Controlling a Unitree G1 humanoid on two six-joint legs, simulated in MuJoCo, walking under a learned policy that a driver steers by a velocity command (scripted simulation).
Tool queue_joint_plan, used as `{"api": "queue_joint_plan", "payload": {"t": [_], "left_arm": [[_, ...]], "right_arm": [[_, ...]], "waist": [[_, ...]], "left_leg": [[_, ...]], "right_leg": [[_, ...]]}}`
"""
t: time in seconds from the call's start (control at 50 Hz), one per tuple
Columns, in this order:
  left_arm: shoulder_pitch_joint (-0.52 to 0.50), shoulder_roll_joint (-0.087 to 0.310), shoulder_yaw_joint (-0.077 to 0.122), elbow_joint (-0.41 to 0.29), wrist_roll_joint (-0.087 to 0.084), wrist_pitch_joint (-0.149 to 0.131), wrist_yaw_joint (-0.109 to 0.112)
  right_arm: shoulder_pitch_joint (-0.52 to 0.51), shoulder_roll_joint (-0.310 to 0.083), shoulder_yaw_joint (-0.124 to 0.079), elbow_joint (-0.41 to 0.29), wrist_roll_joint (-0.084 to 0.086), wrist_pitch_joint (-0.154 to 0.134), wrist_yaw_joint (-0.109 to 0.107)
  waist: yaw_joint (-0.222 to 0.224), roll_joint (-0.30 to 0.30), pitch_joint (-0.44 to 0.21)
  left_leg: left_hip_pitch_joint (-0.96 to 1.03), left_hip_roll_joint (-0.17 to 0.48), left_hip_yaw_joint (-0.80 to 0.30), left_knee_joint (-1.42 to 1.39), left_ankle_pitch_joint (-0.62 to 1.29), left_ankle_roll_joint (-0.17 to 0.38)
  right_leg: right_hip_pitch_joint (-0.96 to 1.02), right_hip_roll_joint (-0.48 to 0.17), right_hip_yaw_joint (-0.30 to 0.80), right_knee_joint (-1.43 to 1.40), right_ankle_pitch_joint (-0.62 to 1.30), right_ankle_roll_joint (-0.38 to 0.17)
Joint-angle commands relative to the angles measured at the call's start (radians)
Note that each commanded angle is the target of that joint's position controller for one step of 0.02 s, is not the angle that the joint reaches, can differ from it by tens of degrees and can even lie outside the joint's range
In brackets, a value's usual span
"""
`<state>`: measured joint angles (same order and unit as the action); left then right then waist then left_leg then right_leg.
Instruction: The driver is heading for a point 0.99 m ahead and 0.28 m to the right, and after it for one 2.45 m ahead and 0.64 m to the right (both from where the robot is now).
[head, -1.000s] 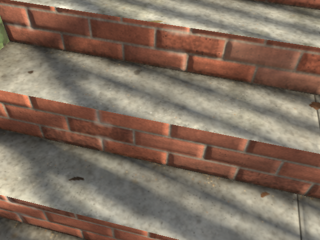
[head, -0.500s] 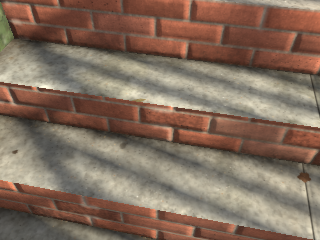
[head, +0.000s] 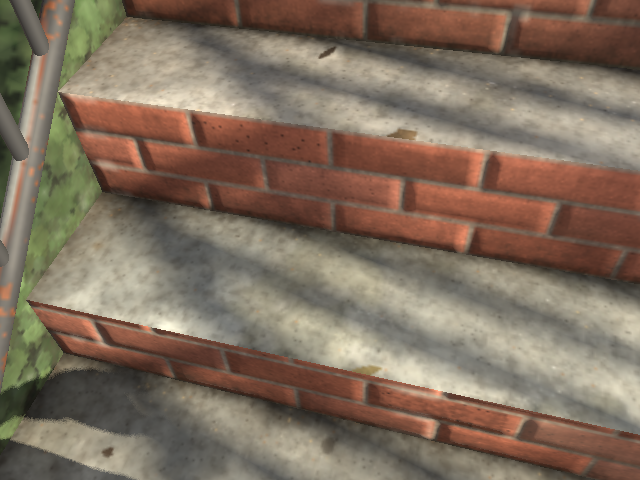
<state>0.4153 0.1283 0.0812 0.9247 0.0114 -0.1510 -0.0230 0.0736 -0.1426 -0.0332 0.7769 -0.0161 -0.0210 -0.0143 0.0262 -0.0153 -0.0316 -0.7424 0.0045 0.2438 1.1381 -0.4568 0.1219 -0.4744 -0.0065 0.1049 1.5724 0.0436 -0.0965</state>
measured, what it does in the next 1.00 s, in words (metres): climbs: right foot 0.21 m higher, then left foot 0.17 m higher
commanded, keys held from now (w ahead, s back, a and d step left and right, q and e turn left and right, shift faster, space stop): w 0.80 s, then w+e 0.20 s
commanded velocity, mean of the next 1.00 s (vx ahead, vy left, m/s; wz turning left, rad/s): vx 0.50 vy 0.00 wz -0.04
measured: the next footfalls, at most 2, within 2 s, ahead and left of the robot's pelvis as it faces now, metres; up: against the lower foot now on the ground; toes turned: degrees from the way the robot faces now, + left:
right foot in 0.40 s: +0.33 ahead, -0.09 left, +0.21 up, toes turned -7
left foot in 0.92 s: +0.64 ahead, +0.14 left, +0.37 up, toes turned +1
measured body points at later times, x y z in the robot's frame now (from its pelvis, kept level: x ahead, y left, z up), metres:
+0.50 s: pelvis +0.24 -0.03 +0.19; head +0.24 +0.00 +0.64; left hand +0.39 +0.17 +0.06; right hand +0.22 -0.25 +0.06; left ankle +0.12 +0.09 -0.38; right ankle +0.29 -0.08 -0.43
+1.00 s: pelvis +0.51 +0.04 +0.38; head +0.55 +0.03 +0.83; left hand +0.42 +0.23 +0.24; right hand +0.75 -0.15 +0.30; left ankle +0.60 +0.13 -0.27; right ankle +0.33 -0.09 -0.29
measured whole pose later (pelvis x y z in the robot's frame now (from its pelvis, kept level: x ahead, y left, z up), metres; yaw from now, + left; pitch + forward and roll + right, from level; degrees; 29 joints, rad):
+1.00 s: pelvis +0.51 +0.04 +0.38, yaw -3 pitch +10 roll +5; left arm 0.50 0.13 0.03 1.16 0.09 -0.09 -0.17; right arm -0.10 -0.10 0.06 0.73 -0.01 0.04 0.04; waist -0.01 -0.08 -0.11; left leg -0.85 -0.03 0.16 1.04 -0.37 0.09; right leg -0.37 -0.08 0.13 0.96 0.08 -0.16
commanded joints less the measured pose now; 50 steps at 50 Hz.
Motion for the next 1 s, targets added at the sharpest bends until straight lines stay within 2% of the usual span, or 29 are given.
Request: {"api": "queue_joint_plan", "payload": {"t": [0.02,0.12,0.22,0.26,0.28,0.3,0.32,0.36,0.38,0.4,0.42,0.44,0.46,0.48,0.52,0.56,0.62,0.68,0.72,0.78,0.82,0.84,0.86,0.9,0.92,0.94,0.96,0.98,1.0], "left_arm": [[-0.198,-0.081,-0.041,-0.262,0.043,-0.009,0.007],[-0.26,-0.178,-0.11,-0.296,-0.014,0.059,0.039],[-0.51,-0.141,-0.142,-0.409,-0.002,0.106,0.064],[-0.655,-0.126,-0.15,-0.457,-0.004,0.116,0.054],[-0.759,0.099,-0.146,-0.511,-0.016,0.214,-0.029],[-0.657,-0.131,-0.156,-0.451,0.018,0.157,0.025],[-0.58,-0.139,-0.17,-0.365,-0.019,0.126,0.025],[-0.396,-0.114,-0.155,-0.292,-0.055,0.112,0.053],[-0.282,-0.061,-0.133,-0.264,-0.051,0.123,0.056],[-0.178,0.025,-0.104,-0.244,-0.01,0.129,0.054],[-0.023,0.138,-0.058,-0.199,0.025,0.137,0.062],[0.048,0.228,-0.017,-0.133,0.045,0.174,0.085],[-0.117,0.253,0.016,-0.131,0.028,0.175,0.09],[-0.225,0.206,0.01,-0.099,0.018,0.149,0.076],[-0.191,0.003,-0.041,0.05,0.024,0.088,0.058],[-0.19,-0.095,-0.069,0.109,0.032,0.058,0.042],[-0.175,-0.012,-0.062,0.124,0.004,0.01,0.025],[0.01,0.069,-0.052,0.149,-0.015,-0.022,0.031],[0.105,0.093,-0.035,0.153,0.01,-0.015,0.038],[0.206,0.084,-0.024,0.163,0.011,-0.004,0.052],[0.234,0.061,-0.021,0.14,-0.023,0.014,0.076],[0.339,-0.006,-0.089,0.305,0.108,0.063,-0.083],[0.21,0.127,-0.067,0.214,0.081,0.045,-0.135],[0.083,0.297,-0.006,0.177,0.015,0.016,-0.157],[0.143,0.277,-0.002,0.204,0.044,0.019,-0.152],[0.159,0.216,-0.013,0.23,0.092,0.029,-0.161],[0.275,0.108,-0.061,0.222,0.158,0.046,-0.198],[0.179,0.136,-0.021,0.265,0.083,0.079,-0.202],[-0.083,0.091,0.005,-0.019,0.022,0.008,-0.052]], "right_arm": [[0.163,0.019,-0.018,0.163,-0.002,-0.051,0.002],[0.321,0.024,0.007,0.293,-0.024,-0.119,0.029],[0.392,-0.041,0.015,0.322,0.003,-0.153,0.055],[0.454,-0.043,0.012,0.325,0.032,-0.14,0.013],[0.45,-0.105,0.034,0.358,-0.166,-0.038,0.136],[0.546,-0.099,-0.018,0.295,0.006,-0.084,0.006],[0.504,-0.064,0.003,0.296,0.052,-0.098,-0.026],[0.523,-0.168,-0.01,0.271,0.064,-0.133,-0.054],[0.529,-0.215,-0.023,0.263,0.058,-0.145,-0.039],[0.488,-0.222,-0.034,0.236,0.069,-0.158,-0.008],[0.412,-0.202,-0.044,0.158,0.067,-0.172,0.023],[0.306,-0.146,-0.054,0.101,0.031,-0.171,0.076],[0.199,-0.069,-0.062,0.03,-0.032,-0.158,0.087],[0.146,0.036,-0.03,-0.064,-0.058,-0.141,0.07],[0.106,0.118,0.02,-0.147,-0.049,-0.126,0.041],[0.239,0.154,0.044,-0.104,-0.019,-0.086,0.023],[0.152,0.105,0.052,-0.122,-0.002,-0.049,-0.004],[0.022,0.076,0.048,-0.144,0.015,-0.038,-0.022],[-0.114,0.104,0.059,-0.218,-0.004,-0.042,-0.019],[-0.344,0.109,0.081,-0.349,-0.016,-0.024,0.002],[-0.401,0.1,0.092,-0.371,-0.016,-0.02,0.028],[-0.608,0.076,0.13,-0.419,-0.024,0.088,0.078],[-0.45,0.063,0.113,-0.351,-0.028,0.113,0.116],[-0.168,-0.057,0.085,-0.229,-0.002,0.127,0.11],[-0.086,-0.07,0.078,-0.15,0.014,0.112,0.078],[0.092,-0.066,0.072,-0.061,0.021,0.109,0.047],[0.366,-0.136,0.063,0.046,0.043,0.089,0.041],[0.484,-0.21,0.02,0.103,-0.032,0.08,0.051],[0.258,-0.227,-0.045,0.131,0.015,-0.003,0.015]], "waist": [[0.007,-0.06,0.006],[0.026,0.03,0.104],[0.036,0.008,0.106],[-0.01,0.048,0.073],[0.004,0.16,-0.114],[-0.064,0.107,-0.01],[-0.048,0.041,-0.064],[0.031,0.162,-0.216],[0.075,0.225,-0.312],[0.12,0.291,-0.392],[0.178,0.172,-0.428],[0.192,-0.111,-0.392],[0.145,-0.126,-0.242],[0.043,-0.041,-0.113],[-0.064,0.09,0.125],[-0.142,0.092,0.138],[-0.157,0.052,0.16],[-0.07,-0.017,0.112],[-0.018,-0.044,0.106],[0.046,-0.047,0.1],[0.093,-0.082,0.04],[0.002,-0.161,-0.175],[-0.082,-0.286,-0.173],[-0.208,-0.199,-0.337],[-0.178,-0.183,-0.376],[-0.229,-0.096,-0.449],[-0.25,0.194,-0.618],[-0.296,0.219,-0.406],[-0.109,0.124,-0.368]], "left_leg": [[0.337,0.257,-0.668,-0.673,-0.086,0.084],[0.361,0.233,-0.357,-0.833,0.309,0.028],[0.385,0.174,-0.221,-0.979,0.196,-0.049],[0.426,0.188,-0.24,-1.105,0.311,-0.003],[0.238,0.179,-0.275,-1.115,0.502,0.145],[0.655,0.23,-0.209,-1.189,0.616,0.107],[0.556,0.161,-0.113,-1.145,0.873,0.064],[0.65,0.232,-0.1,-0.908,1.926,0.111],[0.78,0.268,-0.116,-0.715,2.07,0.139],[0.797,0.268,-0.132,-0.499,2.086,0.138],[0.497,0.199,-0.169,-0.184,1.823,0.087],[0.16,-0.028,-0.225,0.162,0.733,0.078],[-0.113,-0.087,-0.392,0.753,0.43,0.036],[-0.256,-0.071,-0.428,1.024,0.446,0.03],[-0.405,-0.051,-0.421,1.066,0.439,0.05],[-0.398,-0.045,-0.451,1.012,0.429,0.041],[-0.391,-0.028,-0.39,0.787,0.447,0.014],[-0.54,-0.002,-0.239,0.921,0.366,-0.001],[-0.759,0.042,-0.236,1.008,0.245,0.024],[-0.774,0.11,-0.161,0.774,0.14,0.029],[-0.463,0.127,-0.083,0.406,0.098,0.043],[-0.338,0.026,-0.157,0.238,-0.138,0.163],[-0.175,-0.01,-0.101,0.294,0.023,0.097],[-0.045,-0.098,-0.089,-0.072,0.096,0.029],[0.138,-0.12,-0.096,-0.209,0.212,0.039],[0.518,-0.049,-0.299,-0.326,0.356,0.101],[0.974,0.2,-0.808,-0.545,0.349,0.312],[0.746,0.305,-1.13,-0.808,-0.045,0.303],[0.655,0.315,-0.902,-0.741,-0.103,0.205]], "right_leg": [[-0.544,0.039,0.052,0.626,0.042,-0.052],[-0.824,0.088,0.018,0.777,-0.168,-0.083],[-0.941,0.022,-0.11,0.673,-0.234,-0.091],[-0.833,-0.057,-0.241,0.428,-0.209,-0.078],[-0.778,0.007,-0.179,0.266,-0.411,-0.205],[-0.737,-0.047,-0.338,0.278,-0.355,-0.105],[-0.468,-0.024,-0.397,-0.012,-0.397,-0.102],[-0.149,0.087,-0.413,-0.139,-0.578,-0.081],[-0.066,0.129,-0.402,-0.276,-0.704,-0.078],[0.068,0.121,-0.289,-0.402,-0.704,-0.099],[0.269,-0.085,0.172,-0.588,-0.848,-0.183],[0.338,-0.206,0.777,-1.129,-1.253,-0.283],[0.238,-0.264,0.99,-1.342,-1.278,-0.271],[0.113,-0.286,0.88,-1.292,-1.213,-0.203],[-0.081,-0.236,0.461,-1.171,-0.809,-0.111],[-0.127,-0.187,0.208,-1.15,-0.545,-0.05],[-0.149,-0.151,-0.002,-1.218,-0.374,-0.042],[0.076,-0.186,0.023,-1.316,-0.278,-0.095],[0.315,-0.218,0.065,-1.351,-0.354,-0.107],[0.439,-0.202,0.042,-1.475,-0.357,-0.08],[0.434,-0.188,-0.029,-1.634,-0.006,-0.125],[0.258,-0.202,-0.04,-1.487,0.484,-0.185],[0.291,-0.291,-0.065,-1.437,1.106,-0.248],[0.617,-0.336,-0.107,-1.247,1.601,-0.25],[0.61,-0.327,-0.099,-1.138,1.711,-0.235],[0.32,-0.293,-0.014,-0.894,1.506,-0.177],[-0.115,-0.134,0.046,-0.564,0.751,-0.148],[-0.314,0.008,0.157,0.014,0.172,-0.099],[-0.271,0.039,0.048,0.291,-0.045,-0.03]]}}
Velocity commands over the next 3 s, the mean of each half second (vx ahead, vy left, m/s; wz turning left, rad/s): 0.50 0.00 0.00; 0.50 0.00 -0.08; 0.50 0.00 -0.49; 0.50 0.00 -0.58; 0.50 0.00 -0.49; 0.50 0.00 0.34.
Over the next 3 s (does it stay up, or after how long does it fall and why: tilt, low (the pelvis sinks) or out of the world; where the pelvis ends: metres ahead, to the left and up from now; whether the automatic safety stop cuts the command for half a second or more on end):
stays up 1.50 -0.37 1.06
